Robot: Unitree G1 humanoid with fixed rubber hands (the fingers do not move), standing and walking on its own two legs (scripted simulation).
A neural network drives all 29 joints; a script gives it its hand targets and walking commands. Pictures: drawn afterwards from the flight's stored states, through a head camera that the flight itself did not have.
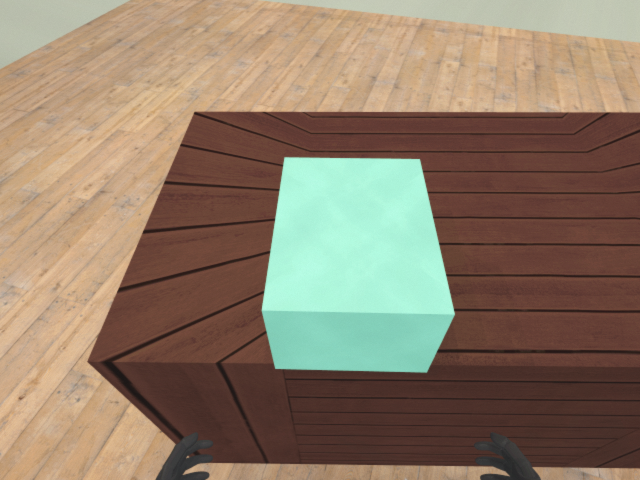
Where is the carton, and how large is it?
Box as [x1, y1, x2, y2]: [262, 157, 454, 372]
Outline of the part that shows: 284,157 262,305 263,318 275,368 426,372 454,313 419,159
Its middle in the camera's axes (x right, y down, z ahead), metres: +0.05 +0.03 +0.62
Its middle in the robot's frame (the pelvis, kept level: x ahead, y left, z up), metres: +0.44 -0.02 -0.01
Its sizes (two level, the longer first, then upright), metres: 0.295 0.226 0.167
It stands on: a pedestal, 0.66 m high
